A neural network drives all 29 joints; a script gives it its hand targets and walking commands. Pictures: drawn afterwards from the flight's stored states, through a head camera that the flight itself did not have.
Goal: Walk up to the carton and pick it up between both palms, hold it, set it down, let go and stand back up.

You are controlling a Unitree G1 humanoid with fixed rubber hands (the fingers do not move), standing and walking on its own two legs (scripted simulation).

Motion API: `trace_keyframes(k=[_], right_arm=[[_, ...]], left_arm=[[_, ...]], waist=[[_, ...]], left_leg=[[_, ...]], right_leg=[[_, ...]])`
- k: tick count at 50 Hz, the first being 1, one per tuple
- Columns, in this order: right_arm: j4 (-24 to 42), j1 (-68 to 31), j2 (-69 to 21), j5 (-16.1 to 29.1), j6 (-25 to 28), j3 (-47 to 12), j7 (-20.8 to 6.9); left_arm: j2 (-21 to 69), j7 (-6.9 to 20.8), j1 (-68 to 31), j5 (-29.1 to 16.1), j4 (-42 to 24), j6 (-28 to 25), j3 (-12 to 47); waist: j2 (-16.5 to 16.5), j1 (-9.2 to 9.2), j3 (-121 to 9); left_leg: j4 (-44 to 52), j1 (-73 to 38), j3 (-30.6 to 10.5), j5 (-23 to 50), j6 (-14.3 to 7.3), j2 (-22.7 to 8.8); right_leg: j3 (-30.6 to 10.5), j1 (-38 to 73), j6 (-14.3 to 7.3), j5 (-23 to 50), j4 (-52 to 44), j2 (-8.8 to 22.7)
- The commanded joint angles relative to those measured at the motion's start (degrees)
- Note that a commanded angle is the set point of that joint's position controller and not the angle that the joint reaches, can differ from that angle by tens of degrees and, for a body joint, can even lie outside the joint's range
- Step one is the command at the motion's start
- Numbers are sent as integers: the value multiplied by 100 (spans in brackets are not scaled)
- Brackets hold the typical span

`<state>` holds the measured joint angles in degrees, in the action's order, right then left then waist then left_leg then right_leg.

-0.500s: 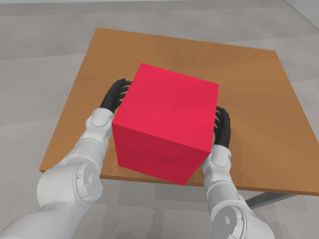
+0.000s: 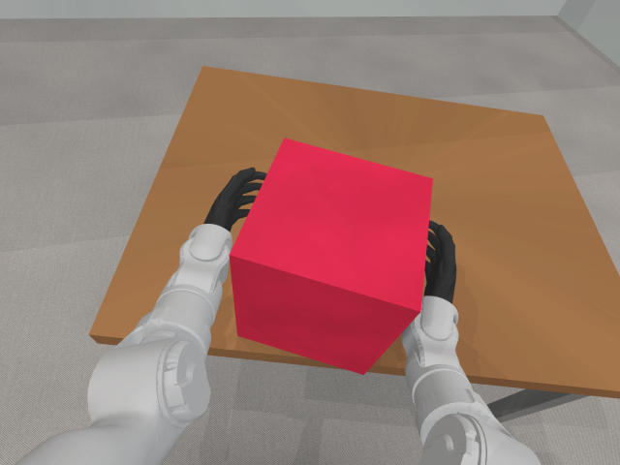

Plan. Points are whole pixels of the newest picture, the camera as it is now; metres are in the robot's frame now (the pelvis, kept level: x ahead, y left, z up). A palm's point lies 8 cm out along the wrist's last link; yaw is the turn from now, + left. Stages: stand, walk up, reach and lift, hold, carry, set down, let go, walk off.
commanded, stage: reach and lift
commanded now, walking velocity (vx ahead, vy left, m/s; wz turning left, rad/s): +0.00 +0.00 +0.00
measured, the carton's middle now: (326, 264) +0.40 -0.03 -0.02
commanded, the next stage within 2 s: none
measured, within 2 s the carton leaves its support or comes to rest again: leaves its support in 0.30 s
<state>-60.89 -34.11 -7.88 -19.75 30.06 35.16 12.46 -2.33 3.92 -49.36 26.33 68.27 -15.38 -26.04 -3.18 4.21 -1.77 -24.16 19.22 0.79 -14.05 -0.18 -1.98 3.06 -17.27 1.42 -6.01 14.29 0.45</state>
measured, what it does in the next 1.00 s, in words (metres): stands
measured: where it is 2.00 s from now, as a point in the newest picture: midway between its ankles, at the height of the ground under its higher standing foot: outside the picture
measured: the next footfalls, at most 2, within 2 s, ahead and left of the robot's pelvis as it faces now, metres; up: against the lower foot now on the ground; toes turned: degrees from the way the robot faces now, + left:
none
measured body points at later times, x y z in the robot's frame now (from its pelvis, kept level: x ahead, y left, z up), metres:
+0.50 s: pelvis -0.02 -0.01 +0.00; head -0.01 +0.02 +0.45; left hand +0.41 +0.11 +0.08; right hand +0.34 -0.19 +0.06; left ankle -0.03 +0.11 -0.75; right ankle +0.00 -0.14 -0.75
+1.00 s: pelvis +0.00 -0.01 +0.00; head -0.02 +0.02 +0.45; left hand +0.40 +0.11 +0.12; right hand +0.35 -0.19 +0.10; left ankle -0.03 +0.11 -0.75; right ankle +0.00 -0.14 -0.75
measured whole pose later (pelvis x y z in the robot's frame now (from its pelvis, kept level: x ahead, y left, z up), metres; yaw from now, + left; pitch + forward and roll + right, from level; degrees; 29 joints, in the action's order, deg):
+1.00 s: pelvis +0.00 -0.01 +0.00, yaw +1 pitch -5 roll -1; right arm -41.8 -27.5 -1.0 0.1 6.9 11.3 10.1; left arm 3.4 0.4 -33.9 16.9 32.6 11.6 -14.2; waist -3.2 4.4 2.2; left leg -18.2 -0.5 1.4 -13.2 0.3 -1.7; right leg 3.7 1.0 1.2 -7.2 11.7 0.8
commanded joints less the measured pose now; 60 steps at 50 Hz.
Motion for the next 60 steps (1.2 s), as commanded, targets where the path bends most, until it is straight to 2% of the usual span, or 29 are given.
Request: trace_keyframes(k=[1, 2, 5, 7, 8, 9, 15, 16, 17, 18, 19, 21, 22, 27, 28, 31, 33, 34, 35, 39, 41, 44, 47, 50, 51, 53, 56, 58, 60], right_arm=[[-52, -2716, -2657, -442, 148, -2124, -786], [14, -2713, -2698, -409, 140, -2229, -774], [172, -2824, -2681, -279, 52, -2452, -801], [113, -2709, -2729, -216, -28, -2505, -763], [335, -2836, -2697, -149, -35, -2629, -771], [398, -2914, -2706, -115, -68, -2633, -759], [941, -3361, -2794, 77, -343, -2930, -811], [1063, -3415, -2764, 109, -419, -2979, -816], [1068, -3427, -2854, 213, -488, -3125, -853], [1139, -3507, -2819, 213, -550, -3079, -863], [1208, -3561, -2873, 212, -642, -3144, -871], [1365, -3588, -2926, 276, -765, -3240, -888], [1512, -3736, -2943, 310, -825, -3298, -897], [1353, -3566, -2769, 331, -1189, -3023, -955], [1493, -3573, -2756, 365, -1239, -3061, -985], [1538, -3504, -2594, 524, -1351, -3085, -986], [1644, -3422, -2528, 733, -1442, -3278, -1040], [1586, -3367, -2441, 746, -1496, -3332, -1051], [1722, -3290, -2398, 915, -1513, -3459, -1071], [2067, -3407, -2165, 1293, -1559, -3846, -1170], [2312, -3204, -2106, 1484, -1627, -4138, -1173], [2871, -3161, -2081, 1724, -1758, -4480, -1139], [3511, -3147, -2079, 1981, -1949, -4850, -1076], [3758, -3062, -2020, 2010, -2228, -4924, -997], [3981, -2962, -2034, 2086, -2294, -5039, -968], [4129, -2776, -1995, 2165, -2498, -5195, -907], [4434, -2627, -1907, 2196, -2674, -5193, -841], [4676, -2557, -1943, 2259, -2727, -5331, -806], [4637, -2554, -1972, 2170, -2750, -5284, -778]], left_arm=[[3153, 326, -1837, -174, -52, -120, 1526], [3086, 354, -1790, -193, 25, -122, 1489], [3092, 391, -1869, -374, -196, -112, 1709], [3128, 407, -1955, -446, -315, -98, 1866], [3151, 405, -1951, -471, -376, -89, 1884], [3175, 410, -2025, -561, -400, -67, 1987], [2963, 476, -2372, -626, -521, 25, 1902], [3082, 461, -2320, -694, -566, 101, 2013], [3101, 457, -2206, -711, -520, 161, 2015], [3046, 477, -2392, -721, -632, 161, 1973], [3030, 488, -2283, -685, -496, 243, 1858], [3145, 505, -2255, -745, -658, 346, 1873], [3092, 523, -2337, -726, -605, 413, 1795], [3161, 616, -2336, -682, -837, 819, 1662], [3223, 624, -2305, -662, -945, 912, 1650], [3439, 640, -2258, -767, -1319, 1190, 1904], [3549, 634, -2095, -770, -1616, 1385, 1927], [3610, 614, -2049, -802, -1692, 1484, 2042], [3725, 584, -1858, -886, -2020, 1591, 2180], [3861, 445, -1770, -1052, -2764, 1894, 2605], [3858, 394, -1470, -1067, -3255, 2089, 2776], [3794, 364, -1189, -1139, -3761, 2353, 3000], [3717, 377, -997, -1208, -4389, 2645, 3251], [3536, 494, -790, -1079, -4595, 2971, 3055], [3578, 532, -593, -1112, -4782, 3082, 3092], [3390, 619, -303, -945, -4788, 3334, 2836], [3180, 767, -454, -993, -5193, 3554, 2807], [3083, 821, -413, -996, -5444, 3678, 2785], [3029, 865, -548, -995, -5467, 3754, 2738]], waist=[[737, 126, -2610], [607, 82, -2568], [575, 76, -2482], [546, 195, -2461], [596, 113, -2569], [560, 158, -2590], [391, -133, -2588], [433, -118, -2641], [301, -255, -2587], [307, -194, -2463], [139, -246, -2413], [137, -295, -2322], [-11, -308, -2224], [85, -132, -1509], [106, -140, -1547], [328, 71, -1537], [410, 23, -1592], [515, 103, -1551], [570, 58, -1671], [878, 86, -1914], [917, 89, -1941], [739, 67, -1898], [537, 28, -1772], [150, 11, -1338], [57, 50, -1405], [-171, -36, -1195], [-271, 37, -1203], [-324, 1, -1333], [-205, -5, -1217]], left_leg=[[-61, -1265, 279, 3440, 549, 105], [0, -1242, 283, 3298, 504, 112], [101, -1226, 252, 3087, 462, 133], [178, -1207, 250, 2867, 444, 170], [205, -1231, 283, 2793, 450, 183], [229, -1141, 269, 2678, 436, 201], [521, -755, 412, 1673, 237, 296], [601, -784, 416, 1651, 257, 302], [646, -752, 411, 1530, 198, 316], [710, -650, 455, 1297, 159, 323], [778, -607, 481, 1138, 94, 337], [878, -660, 493, 972, 59, 335], [932, -686, 525, 829, 7, 319], [1131, -959, 534, 554, -12, 317], [1143, -1140, 552, 715, 4, 291], [1019, -1564, 433, 1238, 142, 259], [934, -1945, 420, 1732, 221, 234], [879, -2046, 392, 1894, 286, 235], [775, -2357, 346, 2407, 357, 205], [468, -2799, 192, 3362, 605, 132], [360, -2988, 156, 3851, 659, 138], [296, -2952, 144, 3975, 617, 185], [317, -2805, 154, 3785, 538, 277], [526, -2454, 220, 3127, 365, 374], [526, -2471, 215, 3212, 335, 396], [657, -2306, 231, 2638, 170, 474], [804, -2061, 222, 2025, 60, 504], [884, -2033, 265, 1815, -7, 527], [973, -1875, 303, 1382, -43, 544]], right_leg=[[368, 1629, -243, 2460, 364, -350], [328, 1765, -216, 2565, 337, -326], [268, 1900, -192, 2710, 316, -280], [239, 2021, -180, 2748, 297, -265], [244, 2061, -169, 2707, 280, -256], [217, 2125, -174, 2699, 289, -250], [71, 2411, -57, 2149, 217, -90], [96, 2470, -39, 2136, 215, -92], [46, 2575, -20, 2054, 218, -68], [22, 2580, -14, 1769, 170, -31], [-2, 2621, 21, 1652, 151, 8], [-23, 2600, 27, 1346, 105, 29], [-18, 2536, 62, 1105, 47, 39], [94, 2292, 15, 464, -96, 13], [121, 2313, -16, 546, -103, -41], [231, 2260, -83, 834, -77, -187], [309, 2248, -96, 823, -102, -275], [329, 2087, -143, 773, -136, -302], [361, 2133, -154, 960, -114, -350], [485, 1908, -221, 1044, -102, -458], [478, 2026, -199, 1296, -73, -479], [425, 2248, -159, 1693, -39, -467], [309, 2570, -74, 2115, 3, -426], [187, 2828, 51, 2501, 46, -327], [185, 2978, 102, 2857, 101, -326], [130, 3126, 193, 2993, 96, -236], [116, 3265, 279, 3078, 174, -167], [127, 3413, 321, 3233, 210, -137], [136, 3311, 328, 2759, 173, -92]])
